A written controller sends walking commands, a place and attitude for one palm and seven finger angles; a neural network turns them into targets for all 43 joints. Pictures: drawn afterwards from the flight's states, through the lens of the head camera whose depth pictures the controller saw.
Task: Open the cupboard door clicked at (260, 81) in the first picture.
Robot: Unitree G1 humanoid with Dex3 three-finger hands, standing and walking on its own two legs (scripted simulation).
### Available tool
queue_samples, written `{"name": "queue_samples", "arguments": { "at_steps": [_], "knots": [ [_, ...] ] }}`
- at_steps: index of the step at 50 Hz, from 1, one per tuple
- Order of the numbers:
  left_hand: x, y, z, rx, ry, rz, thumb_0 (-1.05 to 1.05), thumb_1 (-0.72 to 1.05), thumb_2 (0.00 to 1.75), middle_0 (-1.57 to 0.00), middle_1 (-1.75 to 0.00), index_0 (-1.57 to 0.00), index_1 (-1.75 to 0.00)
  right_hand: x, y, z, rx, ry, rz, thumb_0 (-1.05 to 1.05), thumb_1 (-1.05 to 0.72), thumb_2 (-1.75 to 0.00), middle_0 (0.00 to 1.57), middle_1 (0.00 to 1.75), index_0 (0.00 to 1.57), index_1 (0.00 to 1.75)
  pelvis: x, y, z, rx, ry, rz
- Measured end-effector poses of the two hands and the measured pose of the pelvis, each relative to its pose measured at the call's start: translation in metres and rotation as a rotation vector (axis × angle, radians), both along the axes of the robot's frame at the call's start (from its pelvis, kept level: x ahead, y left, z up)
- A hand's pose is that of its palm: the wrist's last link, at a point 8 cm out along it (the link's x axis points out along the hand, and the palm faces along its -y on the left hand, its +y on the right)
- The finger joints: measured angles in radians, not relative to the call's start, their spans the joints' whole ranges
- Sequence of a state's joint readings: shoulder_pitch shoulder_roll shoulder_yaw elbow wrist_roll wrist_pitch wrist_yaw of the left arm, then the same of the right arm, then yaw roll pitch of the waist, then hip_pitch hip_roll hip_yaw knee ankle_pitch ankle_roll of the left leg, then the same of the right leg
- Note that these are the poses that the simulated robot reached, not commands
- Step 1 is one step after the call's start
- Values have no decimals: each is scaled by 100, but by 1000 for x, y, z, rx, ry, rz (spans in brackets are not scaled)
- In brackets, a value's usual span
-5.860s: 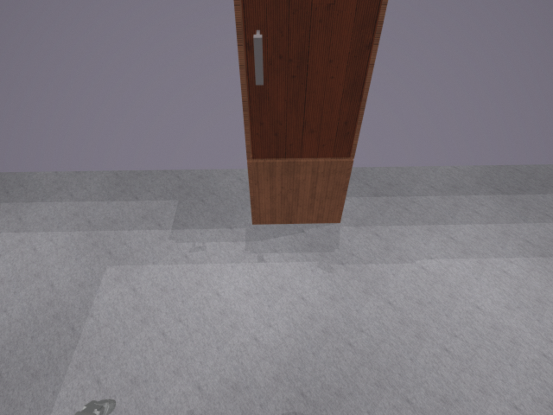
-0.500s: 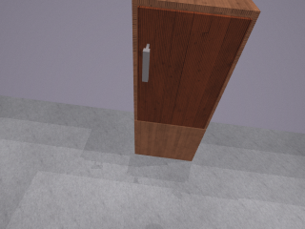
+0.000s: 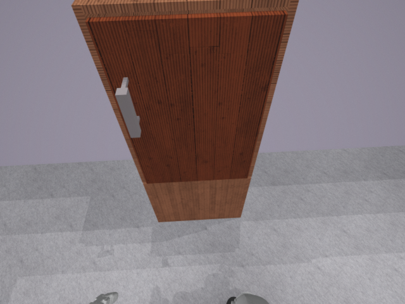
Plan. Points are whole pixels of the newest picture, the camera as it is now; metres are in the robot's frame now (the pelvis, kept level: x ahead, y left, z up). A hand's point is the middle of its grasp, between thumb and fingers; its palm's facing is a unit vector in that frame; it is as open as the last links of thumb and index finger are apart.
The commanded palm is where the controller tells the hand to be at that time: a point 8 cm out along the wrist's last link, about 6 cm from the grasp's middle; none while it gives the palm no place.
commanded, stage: come to a stop and stand still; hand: left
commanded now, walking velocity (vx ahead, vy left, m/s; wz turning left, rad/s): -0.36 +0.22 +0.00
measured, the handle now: (130, 108) +0.53 +0.18 +0.07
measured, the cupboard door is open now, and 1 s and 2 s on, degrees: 0 0 0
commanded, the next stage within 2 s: none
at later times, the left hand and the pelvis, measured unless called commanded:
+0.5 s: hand out of the picture +0.02 +0.25 -0.16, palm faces +0.10 -0.96 -0.25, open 7.3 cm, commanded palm none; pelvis -0.04 +0.04 +0.01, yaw +1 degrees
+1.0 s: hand out of the picture +0.00 +0.21 -0.16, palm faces -0.02 -0.99 -0.17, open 7.2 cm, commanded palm none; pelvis -0.04 +0.03 +0.02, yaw -1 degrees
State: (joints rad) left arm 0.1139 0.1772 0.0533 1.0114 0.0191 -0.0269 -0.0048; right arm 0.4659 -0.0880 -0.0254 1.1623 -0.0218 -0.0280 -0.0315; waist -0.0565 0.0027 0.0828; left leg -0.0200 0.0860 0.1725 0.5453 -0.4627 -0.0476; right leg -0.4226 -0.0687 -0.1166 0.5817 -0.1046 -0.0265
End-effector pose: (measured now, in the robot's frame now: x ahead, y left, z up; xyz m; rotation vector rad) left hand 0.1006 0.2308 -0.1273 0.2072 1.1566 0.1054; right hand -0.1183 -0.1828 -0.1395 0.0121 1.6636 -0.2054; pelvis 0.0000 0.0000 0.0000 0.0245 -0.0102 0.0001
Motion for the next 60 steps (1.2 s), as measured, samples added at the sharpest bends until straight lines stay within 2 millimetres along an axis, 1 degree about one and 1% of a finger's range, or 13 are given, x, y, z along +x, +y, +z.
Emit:
{"name": "queue_samples", "arguments": {
  "at_steps": [4,8,14,19,23,27,32,36,39,44,51,55,60],
  "knots": [
    [19,-23,7,2,-27,-2,0,91,90,-20,-30,-20,-30,31,-24,-7,-7,-9,4,1,-91,-90,20,29,20,30,9,-10,2,-5,-13,19],
    [12,-31,15,1,-21,30,0,91,90,-20,-30,-20,-30,81,-50,-9,-40,-104,55,1,-91,-90,20,29,20,30,6,-12,10,13,-16,18],
    [-15,-6,24,48,-17,85,-1,92,90,-20,-30,-21,-30,150,-70,-4,-90,-296,138,1,-91,-90,20,29,20,30,-12,-4,12,16,-9,19],
    [-51,27,21,70,12,115,0,91,90,-20,-30,-20,-30,172,-64,11,-124,-412,184,0,-91,-90,20,29,19,30,-27,9,12,13,-7,14],
    [-81,55,8,56,41,134,0,91,90,-20,-30,-20,-30,156,-45,22,-151,-447,199,0,-91,-90,19,29,19,30,-38,28,9,-11,1,7],
    [-113,74,-3,14,106,157,0,91,90,-20,-30,-20,-30,109,-17,29,-172,-385,186,0,-91,-90,20,29,19,30,-48,47,13,-42,0,12],
    [-153,78,1,-42,201,177,1,91,90,-20,-30,-20,-30,57,18,40,-139,-236,178,1,-91,-90,20,29,20,30,-48,61,29,-71,24,26],
    [-183,74,-3,-64,322,158,1,91,90,-20,-30,-20,-30,32,35,44,-139,-182,127,1,-91,-90,20,29,20,30,-45,64,30,-64,37,0],
    [-191,67,-4,-74,396,133,1,91,90,-20,-30,-20,-30,16,41,45,-147,-152,83,1,-91,-90,20,30,20,30,-44,63,30,-63,39,-16],
    [-169,51,-6,-84,389,91,1,91,90,-20,-30,-20,-30,-12,42,45,-140,-81,28,1,-90,-90,20,30,20,30,-44,55,29,-62,33,-25],
    [-95,26,-1,-31,201,47,2,95,90,-20,-30,-20,-30,-36,24,29,-70,-6,-2,1,-91,-90,20,30,20,30,-44,28,23,-34,21,-16],
    [-65,7,8,9,91,39,1,94,90,-20,-30,-20,-30,-28,4,10,-23,-15,0,1,-91,-90,20,29,20,30,-40,7,16,-25,10,-9],
    [-58,-21,17,2,44,43,1,93,90,-20,-30,-20,-30,9,-20,-1,-7,-99,38,1,-91,-90,20,29,20,30,-34,-9,17,-23,8,7]
  ]
}}
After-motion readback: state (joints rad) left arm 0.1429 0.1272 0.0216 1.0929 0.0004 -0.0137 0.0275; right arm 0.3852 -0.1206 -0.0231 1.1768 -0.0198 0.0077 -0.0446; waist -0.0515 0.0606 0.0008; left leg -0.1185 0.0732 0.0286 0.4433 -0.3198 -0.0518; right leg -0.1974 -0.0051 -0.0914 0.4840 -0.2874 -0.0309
